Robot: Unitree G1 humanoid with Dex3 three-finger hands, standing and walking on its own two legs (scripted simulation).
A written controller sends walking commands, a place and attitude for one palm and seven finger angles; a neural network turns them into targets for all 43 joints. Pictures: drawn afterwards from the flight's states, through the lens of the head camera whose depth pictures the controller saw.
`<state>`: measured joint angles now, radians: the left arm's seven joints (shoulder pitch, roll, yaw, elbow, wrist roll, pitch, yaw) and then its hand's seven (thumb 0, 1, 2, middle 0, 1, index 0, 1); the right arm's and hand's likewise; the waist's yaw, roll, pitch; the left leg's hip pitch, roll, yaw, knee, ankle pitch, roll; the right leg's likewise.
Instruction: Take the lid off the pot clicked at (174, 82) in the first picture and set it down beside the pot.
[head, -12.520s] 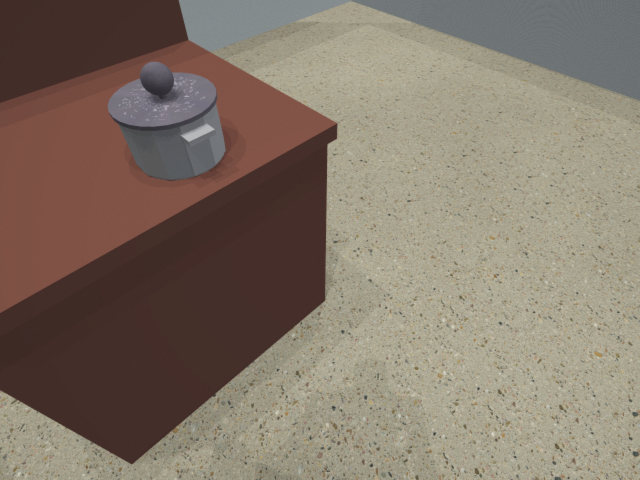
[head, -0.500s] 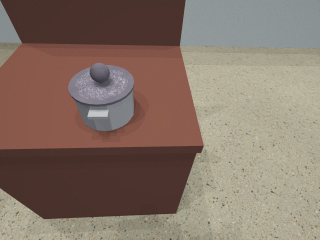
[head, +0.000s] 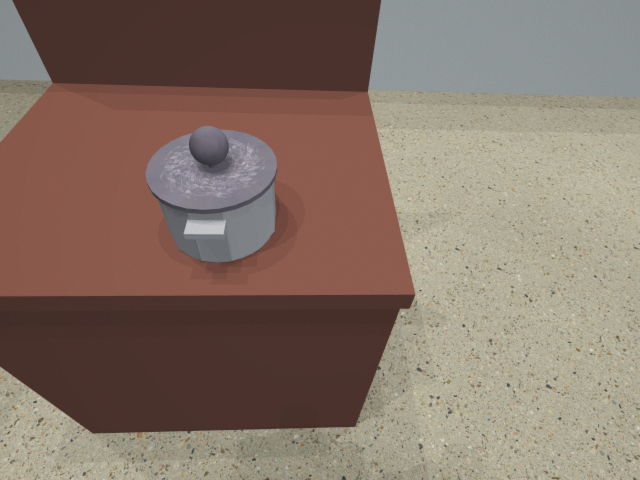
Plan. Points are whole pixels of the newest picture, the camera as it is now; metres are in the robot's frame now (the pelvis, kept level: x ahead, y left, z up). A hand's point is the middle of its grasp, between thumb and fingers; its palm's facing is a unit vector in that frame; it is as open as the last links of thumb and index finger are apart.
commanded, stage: shuffle to correct the standing spot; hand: left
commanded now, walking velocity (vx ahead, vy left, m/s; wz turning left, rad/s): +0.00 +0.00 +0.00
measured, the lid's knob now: (209, 145) +0.50 +0.20 +0.15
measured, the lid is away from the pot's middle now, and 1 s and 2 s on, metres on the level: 0.00 0.00 0.00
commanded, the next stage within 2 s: come to a stop and stand still in 0.30 s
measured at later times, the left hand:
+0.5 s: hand out of the picture +0.04 +0.23 -0.19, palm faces +0.10 -0.97 -0.20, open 7.4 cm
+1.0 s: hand out of the picture +0.15 +0.21 -0.17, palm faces +0.13 -0.96 -0.24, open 7.3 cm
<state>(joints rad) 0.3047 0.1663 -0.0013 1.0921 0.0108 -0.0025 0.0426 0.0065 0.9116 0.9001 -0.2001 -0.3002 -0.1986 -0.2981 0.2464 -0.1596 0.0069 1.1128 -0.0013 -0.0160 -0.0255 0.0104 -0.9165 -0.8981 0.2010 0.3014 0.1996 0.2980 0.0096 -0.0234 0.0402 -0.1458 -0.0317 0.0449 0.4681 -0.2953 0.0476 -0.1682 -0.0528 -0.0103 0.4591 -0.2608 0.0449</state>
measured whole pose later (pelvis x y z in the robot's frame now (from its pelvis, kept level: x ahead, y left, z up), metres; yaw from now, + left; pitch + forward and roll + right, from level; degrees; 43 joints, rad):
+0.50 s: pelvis +0.05 +0.04 +0.00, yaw +4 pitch +0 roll -1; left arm 0.31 0.21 0.05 1.05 0.02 0.02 0.03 0.01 0.91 0.90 -0.20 -0.30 -0.20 -0.30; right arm 0.36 -0.16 -0.01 1.05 -0.02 -0.04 -0.03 0.01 -0.91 -0.90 0.20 0.30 0.20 0.30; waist 0.00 -0.04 0.03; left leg -0.14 -0.07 0.07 0.47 -0.34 0.10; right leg -0.47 -0.05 -0.04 1.16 -0.43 -0.01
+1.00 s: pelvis +0.10 +0.02 -0.01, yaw +6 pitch -1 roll +2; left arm 0.19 0.17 0.04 0.94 0.03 0.01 0.06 0.00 0.92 0.90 -0.20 -0.30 -0.20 -0.30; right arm 0.19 -0.16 -0.06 1.00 0.01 0.04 -0.04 0.02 -0.93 -0.90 0.20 0.30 0.20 0.30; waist 0.00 -0.03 0.13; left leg -0.38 -0.02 -0.01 0.95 -0.56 -0.04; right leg -0.32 -0.03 -0.04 0.56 -0.22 -0.03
